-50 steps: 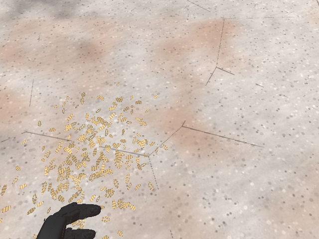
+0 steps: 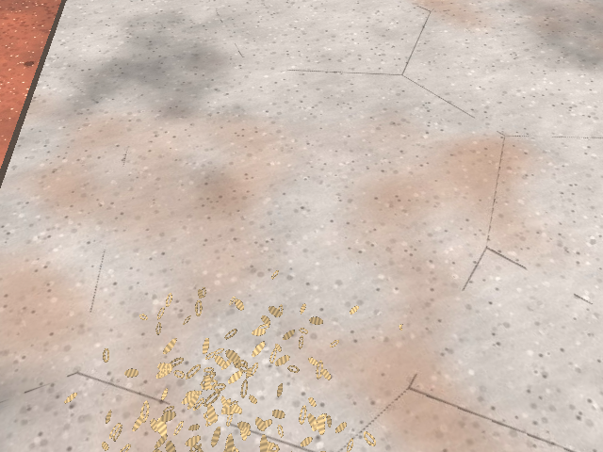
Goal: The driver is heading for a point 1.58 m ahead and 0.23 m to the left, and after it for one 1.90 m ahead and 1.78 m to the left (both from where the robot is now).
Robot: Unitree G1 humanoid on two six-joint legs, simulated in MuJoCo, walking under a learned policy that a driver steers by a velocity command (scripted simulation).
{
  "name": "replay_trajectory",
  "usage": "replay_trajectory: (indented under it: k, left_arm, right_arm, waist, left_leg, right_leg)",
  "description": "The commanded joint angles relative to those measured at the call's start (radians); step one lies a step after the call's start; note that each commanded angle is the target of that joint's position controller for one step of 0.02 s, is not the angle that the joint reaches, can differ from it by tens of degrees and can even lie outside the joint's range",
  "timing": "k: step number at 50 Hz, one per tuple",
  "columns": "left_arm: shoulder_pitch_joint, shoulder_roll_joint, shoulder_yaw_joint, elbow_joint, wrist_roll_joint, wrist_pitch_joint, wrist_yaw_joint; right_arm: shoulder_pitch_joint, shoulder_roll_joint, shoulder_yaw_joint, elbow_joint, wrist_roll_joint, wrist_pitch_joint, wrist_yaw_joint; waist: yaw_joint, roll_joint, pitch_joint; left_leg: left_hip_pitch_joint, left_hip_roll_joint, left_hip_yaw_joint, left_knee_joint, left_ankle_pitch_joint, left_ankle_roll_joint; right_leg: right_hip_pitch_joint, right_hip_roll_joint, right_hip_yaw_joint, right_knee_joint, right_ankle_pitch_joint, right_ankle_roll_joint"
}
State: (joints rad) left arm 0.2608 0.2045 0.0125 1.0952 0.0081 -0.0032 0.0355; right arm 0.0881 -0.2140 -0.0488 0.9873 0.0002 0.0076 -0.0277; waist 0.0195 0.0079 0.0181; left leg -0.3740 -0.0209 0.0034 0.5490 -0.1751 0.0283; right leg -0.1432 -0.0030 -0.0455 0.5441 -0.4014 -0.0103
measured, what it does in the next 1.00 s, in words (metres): stands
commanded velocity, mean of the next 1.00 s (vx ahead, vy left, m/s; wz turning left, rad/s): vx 0.02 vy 0.00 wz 0.00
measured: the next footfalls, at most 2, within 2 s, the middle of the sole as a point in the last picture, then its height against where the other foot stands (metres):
left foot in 1.24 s outside the picture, level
right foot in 1.74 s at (321, 367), level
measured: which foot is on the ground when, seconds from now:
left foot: down 0.00-0.96, up 0.98-1.00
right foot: down 0.00-1.00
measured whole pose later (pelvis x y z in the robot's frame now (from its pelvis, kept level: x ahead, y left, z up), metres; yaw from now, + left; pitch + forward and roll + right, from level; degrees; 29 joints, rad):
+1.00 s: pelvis +0.02 -0.01 +0.00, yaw +0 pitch +0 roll +0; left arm 0.43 0.16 0.04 1.10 -0.01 -0.04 0.04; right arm 0.16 -0.19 -0.05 1.11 0.03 0.00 -0.03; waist 0.02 -0.01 -0.01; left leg -0.38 -0.02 0.02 0.68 -0.36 0.05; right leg -0.07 -0.01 -0.05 0.47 -0.41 -0.05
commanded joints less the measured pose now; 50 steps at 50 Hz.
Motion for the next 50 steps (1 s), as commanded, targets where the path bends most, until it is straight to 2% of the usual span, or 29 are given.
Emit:
replay_trajectory:
  k: [1, 9, 22, 45, 46, 47, 48, 49, 50]
  left_arm:
    - [0.061, 0.093, 0.015, -0.014, 0.0, -0.011, 0.004]
    - [0.103, 0.07, 0.014, -0.003, 0.0, -0.019, 0.006]
    - [0.157, 0.042, 0.017, 0.006, -0.002, -0.023, 0.006]
    - [0.214, 0.018, 0.022, 0.008, -0.003, -0.026, 0.006]
    - [0.253, 0.024, 0.026, 0.023, -0.007, -0.024, 0.007]
    - [0.258, 0.068, 0.041, 0.013, -0.017, -0.022, 0.01]
    - [0.309, 0.115, 0.056, 0.007, -0.027, -0.028, 0.013]
    - [0.299, 0.179, 0.078, 0.0, -0.038, -0.045, 0.017]
    - [0.272, 0.173, 0.08, -0.014, -0.026, -0.066, 0.019]
  right_arm:
    - [-0.025, -0.098, -0.02, -0.035, -0.001, -0.005, -0.004]
    - [-0.019, -0.09, -0.019, 0.003, 0.0, -0.002, -0.007]
    - [0.006, -0.08, -0.014, 0.052, 0.002, -0.002, -0.011]
    - [0.026, -0.07, -0.009, 0.089, 0.006, 0.0, -0.015]
    - [0.059, -0.062, -0.008, 0.106, 0.009, 0.002, -0.015]
    - [0.061, -0.082, -0.019, 0.105, 0.021, 0.0, -0.012]
    - [-0.031, -0.1, -0.024, 0.062, 0.028, -0.014, -0.005]
    - [-0.14, -0.078, -0.016, 0.004, 0.047, -0.04, 0.008]
    - [-0.185, -0.094, -0.022, -0.018, 0.047, -0.062, 0.017]
  waist:
    - [-0.007, -0.012, -0.02]
    - [-0.01, -0.01, 0.009]
    - [-0.012, -0.011, 0.017]
    - [-0.016, -0.015, 0.023]
    - [-0.01, -0.034, -0.013]
    - [0.001, -0.077, 0.025]
    - [0.046, -0.111, 0.099]
    - [0.065, -0.209, 0.194]
    - [0.063, -0.168, 0.243]
  left_leg:
    - [0.2, 0.066, -0.078, -0.06, 0.158, 0.065]
    - [0.205, 0.061, -0.079, -0.083, 0.109, 0.053]
    - [0.203, 0.058, -0.079, -0.09, 0.113, 0.051]
    - [0.213, 0.055, -0.075, -0.081, 0.158, 0.05]
    - [0.213, 0.022, -0.039, -0.057, -0.075, 0.049]
    - [0.12, -0.023, 0.009, 0.007, -0.356, 0.044]
    - [-0.074, -0.025, 0.025, 0.081, -0.435, 0.035]
    - [-0.25, 0.01, 0.055, 0.226, -0.264, 0.034]
    - [-0.41, 0.075, 0.002, 0.328, -0.232, 0.042]
  right_leg:
    - [-0.184, -0.057, 0.055, -0.143, 0.089, -0.034]
    - [-0.188, -0.053, 0.052, -0.17, 0.049, -0.031]
    - [-0.169, -0.046, 0.042, -0.178, 0.079, -0.029]
    - [-0.152, -0.043, 0.038, -0.184, 0.14, -0.026]
    - [-0.132, -0.043, 0.046, -0.211, -0.059, -0.046]
    - [-0.127, -0.079, 0.112, -0.245, -0.299, -0.097]
    - [-0.075, -0.181, 0.257, -0.347, -0.506, -0.167]
    - [-0.018, -0.357, 0.461, -0.48, -0.547, -0.243]
    - [0.06, -0.421, 0.531, -0.504, -0.444, -0.268]
Keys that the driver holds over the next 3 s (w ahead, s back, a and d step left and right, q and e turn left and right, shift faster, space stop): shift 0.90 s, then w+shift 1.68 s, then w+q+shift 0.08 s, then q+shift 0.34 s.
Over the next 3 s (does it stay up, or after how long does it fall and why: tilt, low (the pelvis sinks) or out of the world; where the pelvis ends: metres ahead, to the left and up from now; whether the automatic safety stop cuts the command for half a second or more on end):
stays up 1.62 0.08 0.01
